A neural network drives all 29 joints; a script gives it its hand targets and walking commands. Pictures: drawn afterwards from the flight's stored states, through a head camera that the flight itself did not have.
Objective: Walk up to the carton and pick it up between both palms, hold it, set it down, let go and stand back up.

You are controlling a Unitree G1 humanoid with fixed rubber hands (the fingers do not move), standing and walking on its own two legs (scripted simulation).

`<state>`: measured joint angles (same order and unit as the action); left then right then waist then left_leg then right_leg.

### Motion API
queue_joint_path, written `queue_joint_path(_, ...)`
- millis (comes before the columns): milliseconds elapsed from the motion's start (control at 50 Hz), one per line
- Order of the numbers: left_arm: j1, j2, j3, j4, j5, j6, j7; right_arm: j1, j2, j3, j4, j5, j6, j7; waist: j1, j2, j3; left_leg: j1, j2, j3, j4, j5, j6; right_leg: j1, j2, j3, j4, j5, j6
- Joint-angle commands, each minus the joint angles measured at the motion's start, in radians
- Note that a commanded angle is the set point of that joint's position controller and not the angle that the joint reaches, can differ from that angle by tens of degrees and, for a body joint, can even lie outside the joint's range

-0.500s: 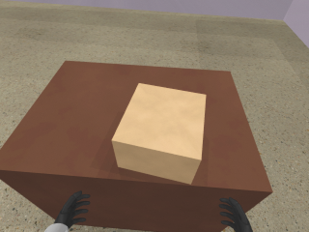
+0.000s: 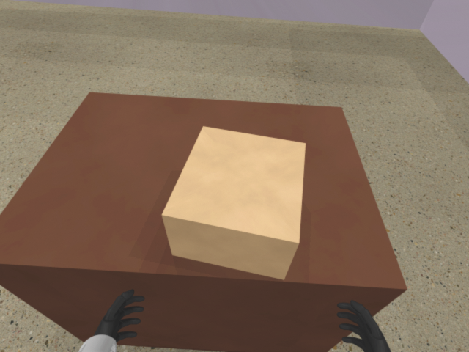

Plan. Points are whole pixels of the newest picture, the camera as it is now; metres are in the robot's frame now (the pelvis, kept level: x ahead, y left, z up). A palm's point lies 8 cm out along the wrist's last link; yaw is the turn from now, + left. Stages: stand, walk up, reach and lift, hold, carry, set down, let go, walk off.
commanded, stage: let go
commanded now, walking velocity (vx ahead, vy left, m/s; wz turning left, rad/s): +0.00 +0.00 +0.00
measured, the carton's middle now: (240, 197) +0.43 +0.00 -0.02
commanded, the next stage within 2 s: stand in 0.08 s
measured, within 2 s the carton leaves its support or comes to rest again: neither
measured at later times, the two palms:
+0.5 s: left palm out of the picture +0.07 +0.28 -0.10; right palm out of the picture +0.07 -0.25 -0.11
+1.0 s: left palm out of the picture -0.03 +0.29 -0.12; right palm out of the picture -0.01 -0.23 -0.13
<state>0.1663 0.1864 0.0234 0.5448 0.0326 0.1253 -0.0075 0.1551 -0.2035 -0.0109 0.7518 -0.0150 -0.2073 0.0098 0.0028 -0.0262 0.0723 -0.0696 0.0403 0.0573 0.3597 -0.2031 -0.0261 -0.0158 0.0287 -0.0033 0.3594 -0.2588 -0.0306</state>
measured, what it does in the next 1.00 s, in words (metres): shifts its weight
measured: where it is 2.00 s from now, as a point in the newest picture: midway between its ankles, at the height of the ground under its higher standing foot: outside the picture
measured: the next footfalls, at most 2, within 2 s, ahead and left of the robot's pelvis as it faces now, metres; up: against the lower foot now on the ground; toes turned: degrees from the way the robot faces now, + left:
none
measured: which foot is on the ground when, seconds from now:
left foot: down 0.00-1.00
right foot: down 0.00-1.00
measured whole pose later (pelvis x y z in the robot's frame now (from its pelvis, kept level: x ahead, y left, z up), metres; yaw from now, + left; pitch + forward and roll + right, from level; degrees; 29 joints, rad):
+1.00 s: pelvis -0.06 +0.03 -0.01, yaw +2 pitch -4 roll +0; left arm 0.40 0.27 0.00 0.77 0.01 -0.03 0.01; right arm 0.35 -0.26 -0.01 0.83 -0.01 -0.02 0.00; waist 0.00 0.00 0.03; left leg -0.27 0.01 0.04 0.50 -0.18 0.02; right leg -0.21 -0.01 -0.02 0.51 -0.24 0.01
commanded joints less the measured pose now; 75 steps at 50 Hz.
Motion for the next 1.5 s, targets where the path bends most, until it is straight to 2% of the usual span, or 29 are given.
queue_joint_path(0, -0.071, 0.092, 0.032, -0.111, 0.001, -0.024, 0.001, -0.064, -0.108, -0.026, -0.102, 0.004, -0.024, -0.003, 0.003, 0.009, -0.079, 0.209, -0.047, 0.012, 0.016, 0.245, -0.002, -0.22, -0.019, -0.015, -0.097, 0.3, 0.051)
queue_joint_path(60, -0.072, 0.092, 0.029, -0.113, -0.001, -0.026, 0.0, -0.061, -0.11, -0.031, -0.111, 0.002, -0.023, -0.003, 0.001, 0.007, -0.078, 0.208, -0.047, 0.012, 0.019, 0.241, -0.003, -0.227, -0.019, -0.015, -0.096, 0.291, 0.051)
queue_joint_path(80, 0.07, 0.168, 0.056, -0.026, -0.007, -0.114, 0.012, 0.048, -0.172, -0.053, -0.066, 0.0, 0.073, -0.038, 0.036, 0.059, -0.146, -0.012, 0.057, -0.061, 0.088, 0.415, 0.047, -0.122, -0.088, 0.055, 0.002, 0.338, 0.032)
queue_joint_path(100, 0.102, 0.178, 0.06, -0.01, -0.019, -0.138, 0.008, 0.05, -0.175, -0.055, -0.076, 0.0, 0.11, -0.044, 0.025, 0.053, -0.13, -0.033, 0.066, -0.07, 0.075, 0.331, 0.056, -0.102, -0.112, 0.078, 0.002, 0.308, 0.023)
queue_joint_path(140, 0.074, 0.178, 0.057, -0.013, -0.018, -0.169, 0.006, 0.048, -0.165, -0.051, -0.086, -0.002, 0.134, -0.042, 0.011, 0.024, -0.17, -0.011, 0.077, -0.082, 0.09, 0.372, 0.064, -0.095, -0.12, 0.085, 0.023, 0.386, 0.019)
queue_joint_path(320, 0.114, 0.182, 0.045, 0.013, -0.016, -0.181, 0.009, 0.085, -0.172, -0.054, -0.062, -0.004, 0.156, -0.018, -0.003, 0.025, -0.059, -0.072, 0.072, -0.096, 0.07, 0.232, 0.057, -0.18, -0.117, 0.084, 0.003, 0.263, 0.021)
queue_joint_path(620, 0.202, 0.209, 0.021, 0.091, -0.022, -0.175, 0.019, 0.165, -0.189, -0.038, -0.006, -0.002, 0.165, -0.012, -0.003, 0.029, 0.014, -0.151, 0.057, -0.129, 0.011, -0.013, 0.048, -0.235, -0.111, 0.09, -0.02, -0.012, 0.023)
queue_joint_path(840, 0.256, 0.205, 0.016, 0.144, -0.019, -0.168, 0.018, 0.195, -0.198, -0.037, 0.012, 0.002, 0.173, -0.013, 0.001, 0.056, 0.052, -0.25, 0.063, -0.168, -0.046, -0.239, 0.05, -0.259, -0.096, 0.08, 0.008, -0.123, 0.023)
queue_joint_path(960, 0.282, 0.201, 0.015, 0.166, -0.018, -0.167, 0.018, 0.206, -0.199, -0.039, 0.018, 0.003, 0.177, -0.015, -0.001, 0.056, 0.049, -0.269, 0.064, -0.181, -0.055, -0.3, 0.051, -0.276, -0.091, 0.079, 0.022, -0.15, 0.022)
queue_joint_path(1220, 0.311, 0.2, 0.017, 0.195, -0.019, -0.162, 0.021, 0.231, -0.188, -0.041, 0.033, 0.0, 0.187, -0.018, -0.01, 0.03, 0.046, -0.247, 0.056, -0.176, -0.017, -0.287, 0.047, -0.339, -0.098, 0.097, 0.008, -0.206, 0.015)
queue_joint_path(1480, 0.298, 0.198, 0.014, 0.21, -0.025, -0.162, 0.026, 0.236, -0.171, -0.033, 0.052, 0.003, 0.185, -0.024, -0.009, 0.027, 0.029, -0.214, 0.052, -0.158, 0.018, -0.143, 0.044, -0.316, -0.113, 0.108, 0.005, -0.109, 0.01)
